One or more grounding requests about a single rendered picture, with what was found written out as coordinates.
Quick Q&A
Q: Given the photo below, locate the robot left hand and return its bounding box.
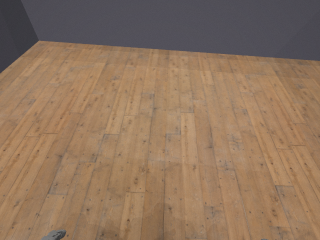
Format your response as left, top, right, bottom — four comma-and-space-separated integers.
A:
41, 229, 66, 240

